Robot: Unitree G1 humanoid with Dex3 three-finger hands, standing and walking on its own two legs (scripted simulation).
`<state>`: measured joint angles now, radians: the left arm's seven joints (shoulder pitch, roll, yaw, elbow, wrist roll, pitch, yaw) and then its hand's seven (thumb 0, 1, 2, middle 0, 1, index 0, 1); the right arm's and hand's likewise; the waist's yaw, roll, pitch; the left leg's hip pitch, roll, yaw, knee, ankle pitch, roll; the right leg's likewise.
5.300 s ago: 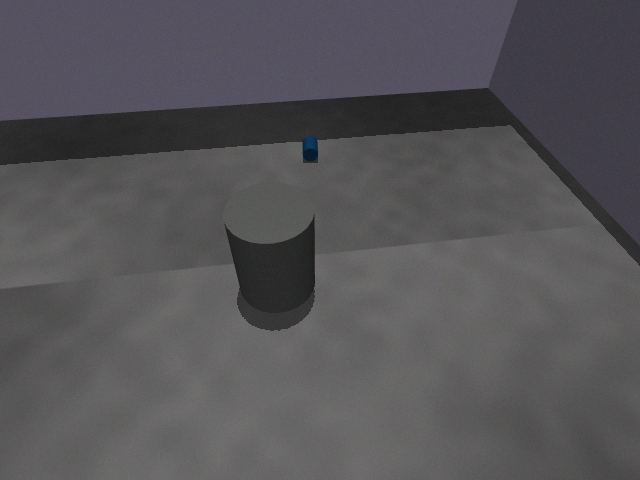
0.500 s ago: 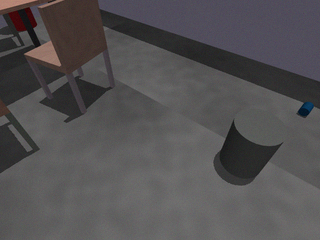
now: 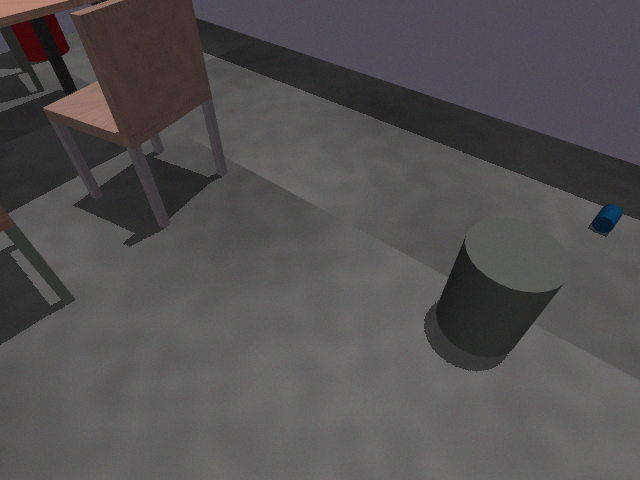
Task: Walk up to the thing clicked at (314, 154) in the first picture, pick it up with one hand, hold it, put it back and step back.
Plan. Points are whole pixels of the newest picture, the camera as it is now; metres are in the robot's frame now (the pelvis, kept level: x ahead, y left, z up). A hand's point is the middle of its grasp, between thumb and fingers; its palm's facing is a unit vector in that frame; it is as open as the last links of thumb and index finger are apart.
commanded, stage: stand
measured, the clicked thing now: (607, 218) +1.36 -1.30 -0.74
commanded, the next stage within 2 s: walk up in 0.52 s
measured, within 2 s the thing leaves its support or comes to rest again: neither
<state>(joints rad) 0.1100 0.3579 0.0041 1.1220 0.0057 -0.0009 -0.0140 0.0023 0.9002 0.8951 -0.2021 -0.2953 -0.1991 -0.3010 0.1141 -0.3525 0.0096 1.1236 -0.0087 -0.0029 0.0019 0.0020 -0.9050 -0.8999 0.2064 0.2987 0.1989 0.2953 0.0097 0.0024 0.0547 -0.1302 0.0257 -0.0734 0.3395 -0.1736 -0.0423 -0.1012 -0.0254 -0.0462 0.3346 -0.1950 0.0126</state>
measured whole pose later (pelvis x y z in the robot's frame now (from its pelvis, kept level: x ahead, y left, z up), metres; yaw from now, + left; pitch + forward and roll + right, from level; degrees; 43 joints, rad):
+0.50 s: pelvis +0.00 +0.00 +0.00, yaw +0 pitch -2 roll +0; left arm 0.12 0.36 0.01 1.12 0.01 0.00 -0.01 0.00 0.90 0.90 -0.20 -0.30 -0.20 -0.30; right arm 0.12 -0.35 0.01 1.12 -0.01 0.00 0.00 0.00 -0.90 -0.90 0.21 0.30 0.20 0.30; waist 0.01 0.00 0.06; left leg -0.13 0.02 -0.07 0.34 -0.17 -0.04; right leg -0.10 -0.03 -0.04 0.33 -0.19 0.02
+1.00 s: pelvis +0.11 +0.07 -0.01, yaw +1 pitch -4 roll +1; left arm 0.28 0.46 0.08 1.02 0.01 -0.01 -0.08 0.01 0.90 0.90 -0.20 -0.29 -0.20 -0.30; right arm 0.27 -0.38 -0.09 0.97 -0.03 -0.07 0.05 0.00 -0.90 -0.90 0.21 0.30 0.20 0.30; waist 0.00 -0.08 0.04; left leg -0.20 0.02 0.09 0.51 -0.25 0.02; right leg -0.43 -0.02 0.06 1.03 -0.34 -0.04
